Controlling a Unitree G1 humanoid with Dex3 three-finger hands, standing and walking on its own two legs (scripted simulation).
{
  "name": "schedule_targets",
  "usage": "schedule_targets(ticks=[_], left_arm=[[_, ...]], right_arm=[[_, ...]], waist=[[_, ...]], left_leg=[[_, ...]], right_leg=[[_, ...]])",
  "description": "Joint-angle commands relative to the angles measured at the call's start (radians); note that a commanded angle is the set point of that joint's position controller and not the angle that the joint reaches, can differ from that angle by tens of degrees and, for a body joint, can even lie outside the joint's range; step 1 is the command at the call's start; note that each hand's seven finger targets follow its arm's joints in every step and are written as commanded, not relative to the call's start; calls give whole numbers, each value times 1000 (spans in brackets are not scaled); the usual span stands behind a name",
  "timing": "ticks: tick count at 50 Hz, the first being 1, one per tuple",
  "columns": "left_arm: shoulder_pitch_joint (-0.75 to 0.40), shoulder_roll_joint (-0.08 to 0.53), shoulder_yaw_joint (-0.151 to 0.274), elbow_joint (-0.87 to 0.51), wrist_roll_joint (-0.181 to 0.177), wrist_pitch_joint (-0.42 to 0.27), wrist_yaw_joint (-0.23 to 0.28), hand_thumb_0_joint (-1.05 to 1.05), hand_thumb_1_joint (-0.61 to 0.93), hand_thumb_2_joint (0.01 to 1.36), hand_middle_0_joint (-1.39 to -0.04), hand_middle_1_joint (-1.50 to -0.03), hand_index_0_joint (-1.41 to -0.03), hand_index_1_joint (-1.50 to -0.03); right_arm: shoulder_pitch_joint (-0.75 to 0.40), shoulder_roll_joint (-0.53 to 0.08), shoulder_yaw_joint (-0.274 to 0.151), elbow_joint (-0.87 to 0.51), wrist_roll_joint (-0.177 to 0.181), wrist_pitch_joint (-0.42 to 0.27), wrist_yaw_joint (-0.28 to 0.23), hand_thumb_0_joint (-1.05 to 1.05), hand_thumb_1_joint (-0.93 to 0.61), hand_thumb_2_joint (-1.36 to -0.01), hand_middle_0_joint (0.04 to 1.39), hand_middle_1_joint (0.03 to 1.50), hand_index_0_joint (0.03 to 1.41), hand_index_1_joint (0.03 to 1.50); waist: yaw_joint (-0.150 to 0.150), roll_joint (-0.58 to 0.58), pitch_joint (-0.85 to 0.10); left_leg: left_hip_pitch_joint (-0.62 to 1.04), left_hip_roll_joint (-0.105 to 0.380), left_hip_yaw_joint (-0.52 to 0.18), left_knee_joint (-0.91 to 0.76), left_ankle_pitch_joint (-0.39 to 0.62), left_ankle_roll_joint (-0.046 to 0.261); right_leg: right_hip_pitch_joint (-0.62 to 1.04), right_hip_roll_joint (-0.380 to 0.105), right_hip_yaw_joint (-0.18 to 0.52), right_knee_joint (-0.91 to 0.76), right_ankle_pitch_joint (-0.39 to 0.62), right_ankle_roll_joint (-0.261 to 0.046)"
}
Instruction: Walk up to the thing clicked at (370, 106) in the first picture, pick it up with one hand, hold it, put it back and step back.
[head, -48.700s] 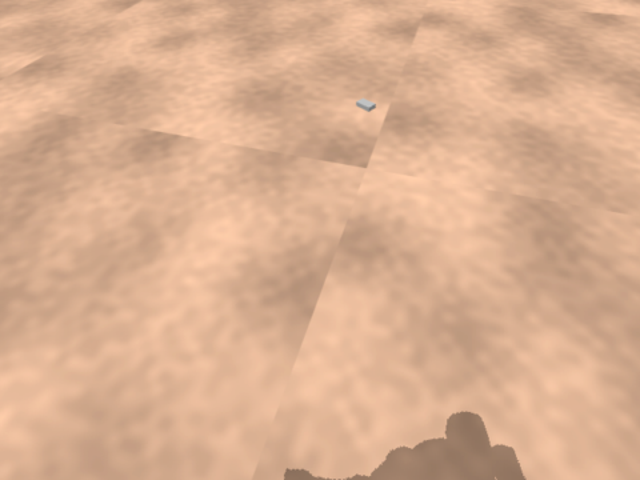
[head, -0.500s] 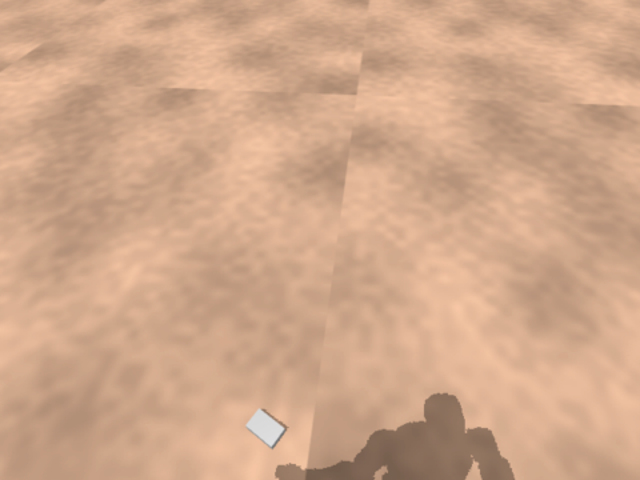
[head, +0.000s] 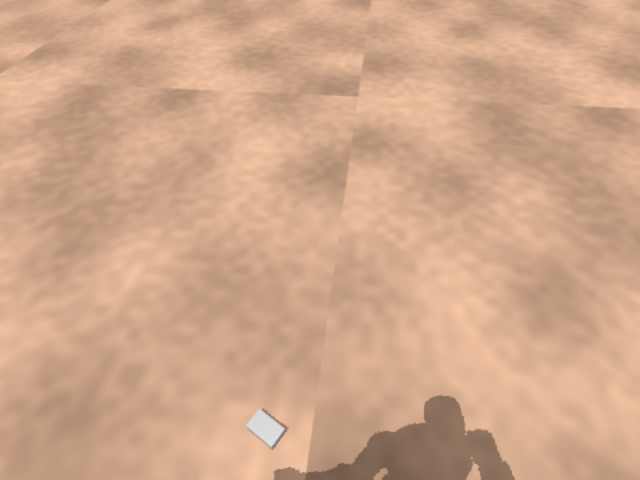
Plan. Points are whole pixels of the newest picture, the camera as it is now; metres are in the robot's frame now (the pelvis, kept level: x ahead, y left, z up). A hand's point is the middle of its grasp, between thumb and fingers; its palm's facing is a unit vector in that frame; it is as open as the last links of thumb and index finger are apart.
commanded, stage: stand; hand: left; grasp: from above
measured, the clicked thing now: (265, 428) +0.43 +0.20 -0.77
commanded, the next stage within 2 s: rise first in 0.80 s
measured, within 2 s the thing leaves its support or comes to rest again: neither
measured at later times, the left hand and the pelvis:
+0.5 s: hand out of the picture +0.07 +0.25 -0.16, palm faces +0.01 -0.94 -0.34, open 7.4 cm; pelvis +0.00 +0.00 +0.00, yaw +0 degrees
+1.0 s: hand out of the picture +0.10 +0.24 -0.16, palm faces +0.05 -0.94 -0.33, open 7.6 cm; pelvis +0.00 +0.00 +0.00, yaw -1 degrees
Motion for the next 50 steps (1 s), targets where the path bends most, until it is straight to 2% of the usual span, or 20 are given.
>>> schedule_targets(ticks=[1, 8, 18, 29, 37, 41, 42, 44, 45, 46, 47, 48, 49, 50], left_arm=[[-28, 212, 37, -59, 0, -25, 13, 0, 899, 900, -200, -300, -200, -300], [-21, 209, 34, -51, 0, -25, 12, 0, 899, 900, -200, -300, -200, -300], [-18, 214, 33, -53, -4, -25, 12, 0, 899, 900, -200, -300, -200, -300], [-20, 214, 33, -55, -1, -25, 10, 0, 899, 900, -200, -300, -200, -300], [-26, 216, 33, -59, -5, -23, 13, 0, 899, 900, -200, -300, -200, -300], [-24, 216, 32, -60, -3, -22, 11, 0, 899, 900, -200, -300, -200, -300], [-28, 215, 31, -60, -3, -20, 11, 0, 899, 900, -200, -300, -200, -300], [-19, 215, 29, -56, -2, -21, 10, 0, 899, 900, -200, -300, -200, -300], [-22, 220, 31, -58, -2, -23, 12, 0, 819, 977, -120, -380, -124, -364], [-373, 82, 28, -409, -62, -121, 21, 0, 739, 897, -164, -460, -171, -444], [-477, 114, 37, -395, -63, -120, 27, 0, 659, 855, -219, -540, -214, -524], [-316, 193, 91, -236, -45, -81, 36, 0, 579, 864, -238, -618, -228, -604], [-259, 206, 106, -130, -29, -53, 32, 0, 499, 868, -227, -660, -223, -664], [-300, 233, 122, -130, -15, -43, 29, 0, 419, 845, -220, -724, -231, -712]], right_arm=[[-30, -211, -35, -62, 5, -21, -16, 0, -900, -900, 200, 300, 200, 300], [-29, -212, -33, -59, 7, -16, -15, 0, -900, -900, 200, 300, 200, 300], [-29, -215, -31, -63, 6, -19, -16, 0, -900, -900, 200, 300, 200, 300], [-28, -218, -29, -68, 8, -18, -16, 0, -900, -900, 200, 300, 200, 300], [-29, -218, -28, -68, 7, -22, -19, 0, -900, -900, 200, 300, 200, 300], [-36, -224, -29, -70, 7, -22, -21, 0, -900, -900, 200, 300, 200, 300], [-39, -218, -27, -69, 8, -21, -20, 0, -900, -900, 200, 300, 200, 300], [-36, -221, -28, -67, 9, -19, -18, 0, -900, -900, 200, 300, 200, 300], [-30, -216, -27, -68, 10, -19, -16, 0, -933, -913, 198, 301, 199, 301], [-42, -75, 4, -359, 78, -68, -41, 0, -911, -902, 199, 300, 200, 300], [9, -95, 4, -298, 77, -63, -49, 0, -837, -884, 200, 300, 200, 300], [57, -125, -12, -297, 83, -51, -62, 0, -835, -885, 200, 300, 200, 300], [70, -123, -18, -308, 78, -40, -64, 0, -860, -891, 200, 300, 200, 300], [74, -119, -26, -338, 78, -42, -65, 0, -887, -898, 200, 300, 200, 300]], waist=[[1, 8, -78], [-1, -3, -60], [4, 2, -81], [1, 10, -72], [4, 2, -102], [5, 6, -100], [3, 4, -80], [5, -2, -68], [0, -11, -73], [-127, 19, -37], [-108, -4, -55], [-77, -41, -33], [-67, -75, -50], [-52, -87, -66]], left_leg=[[-12, 100, -70, -39, 201, 50], [-21, 94, -72, -40, 141, 49], [-6, 99, -70, -30, 214, 46], [-13, 96, -72, -35, 194, 45], [12, 103, -67, -20, 293, 45], [14, 104, -62, -15, 279, 48], [6, 100, -67, -28, 263, 41], [1, 100, -69, -36, 212, 47], [4, 100, -67, -37, 223, 46], [-57, -35, 98, 20, 32, 36], [-54, -41, 89, 29, -2, 37], [-78, -34, 88, 31, -1, 40], [-118, -39, 80, 66, -2, 43], [-142, -37, 79, 92, 4, 46]], right_leg=[[26, -104, 95, -46, 131, -32], [11, -103, 97, -61, 85, -31], [29, -105, 94, -46, 148, -33], [22, -104, 91, -53, 134, -30], [50, -109, 86, -28, 222, -30], [44, -108, 89, -34, 220, -31], [28, -104, 82, -37, 190, -31], [21, -104, 87, -51, 152, -29], [23, -105, 87, -51, 158, -31], [-241, 20, 63, 13, 129, -22], [-201, 19, 49, 27, 92, -21], [-196, 28, 34, 25, 66, -25], [-212, 31, 30, 47, 49, -29], [-232, 34, 30, 70, 46, -30]])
